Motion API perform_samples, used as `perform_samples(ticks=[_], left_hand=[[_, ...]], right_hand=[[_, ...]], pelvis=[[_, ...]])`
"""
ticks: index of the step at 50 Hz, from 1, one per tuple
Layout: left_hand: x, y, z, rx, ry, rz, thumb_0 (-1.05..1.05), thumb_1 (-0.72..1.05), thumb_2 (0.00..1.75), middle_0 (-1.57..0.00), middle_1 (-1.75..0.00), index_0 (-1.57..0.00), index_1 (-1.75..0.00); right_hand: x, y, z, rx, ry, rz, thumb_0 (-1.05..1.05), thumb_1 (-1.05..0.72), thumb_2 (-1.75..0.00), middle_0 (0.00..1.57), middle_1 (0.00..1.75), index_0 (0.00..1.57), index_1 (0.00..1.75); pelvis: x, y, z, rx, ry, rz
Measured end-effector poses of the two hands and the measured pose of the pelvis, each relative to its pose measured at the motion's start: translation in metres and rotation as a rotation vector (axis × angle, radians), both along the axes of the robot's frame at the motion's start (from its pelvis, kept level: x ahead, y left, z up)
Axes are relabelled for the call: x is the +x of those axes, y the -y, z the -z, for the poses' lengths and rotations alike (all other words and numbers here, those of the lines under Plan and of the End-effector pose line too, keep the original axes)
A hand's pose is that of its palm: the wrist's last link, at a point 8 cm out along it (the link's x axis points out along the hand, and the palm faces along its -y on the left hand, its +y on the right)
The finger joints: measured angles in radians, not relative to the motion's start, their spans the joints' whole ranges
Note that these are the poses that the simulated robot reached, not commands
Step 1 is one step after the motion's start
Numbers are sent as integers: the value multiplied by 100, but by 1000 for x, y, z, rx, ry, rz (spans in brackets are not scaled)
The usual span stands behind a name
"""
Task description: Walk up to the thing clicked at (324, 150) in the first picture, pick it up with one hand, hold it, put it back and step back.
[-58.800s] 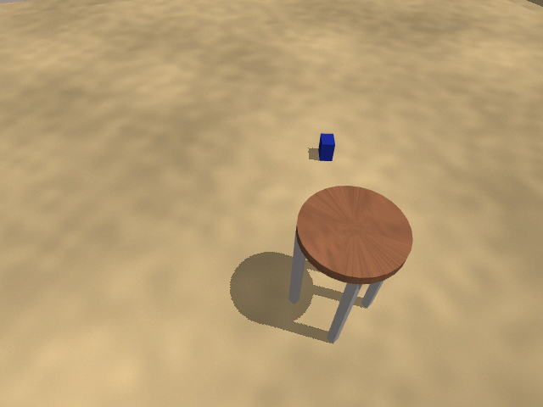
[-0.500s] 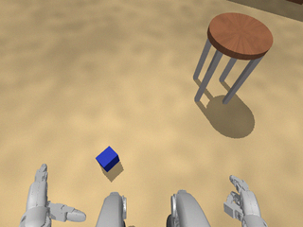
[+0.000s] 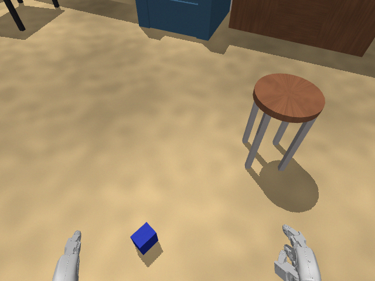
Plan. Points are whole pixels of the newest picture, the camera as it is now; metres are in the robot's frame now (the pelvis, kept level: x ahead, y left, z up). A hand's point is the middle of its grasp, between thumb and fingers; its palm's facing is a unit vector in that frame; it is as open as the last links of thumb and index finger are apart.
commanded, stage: home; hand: left
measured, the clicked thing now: (144, 238) +0.42 +0.19 -0.66
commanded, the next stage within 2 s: stand in 1.46 s
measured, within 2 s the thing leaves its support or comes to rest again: neither
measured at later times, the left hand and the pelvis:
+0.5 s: hand (107, 279) +0.16 +0.17 -0.05, palm faces +0.10 -0.95 -0.29, open 17.6 cm; pelvis -0.01 -0.01 +0.00, yaw +0 degrees
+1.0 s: hand out of the picture +0.16 +0.17 -0.05, palm faces +0.11 -0.95 -0.29, open 17.6 cm; pelvis -0.01 -0.01 +0.01, yaw +0 degrees
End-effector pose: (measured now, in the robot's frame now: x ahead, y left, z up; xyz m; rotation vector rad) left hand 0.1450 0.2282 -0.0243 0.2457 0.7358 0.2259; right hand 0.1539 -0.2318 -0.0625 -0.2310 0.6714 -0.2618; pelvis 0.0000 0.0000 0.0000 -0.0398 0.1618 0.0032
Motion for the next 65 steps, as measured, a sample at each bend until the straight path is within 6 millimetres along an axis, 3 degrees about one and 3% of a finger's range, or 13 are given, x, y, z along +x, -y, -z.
perform_samples(ticks=[28, 65], left_hand=[[-8, 17, -2, -8, -7, 11, -1, -58, 3, -5, -5, -5, -5], [-8, 13, -2, -13, 2, 12, -1, -57, 3, -5, -5, -5, -5]], right_hand=[[-20, 22, 2, -4, -21, 8, 2, -90, -90, 20, 30, 20, 30], [-18, 15, 0, -7, -2, 3, 2, -90, -90, 20, 30, 20, 30]], pelvis=[[-11, 15, -5, 14, 27, 1], [-11, 10, -5, 13, 31, 5]])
